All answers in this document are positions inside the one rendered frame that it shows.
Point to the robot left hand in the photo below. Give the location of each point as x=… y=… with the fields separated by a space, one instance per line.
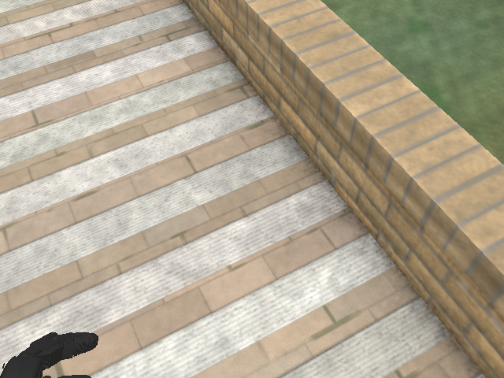
x=48 y=351

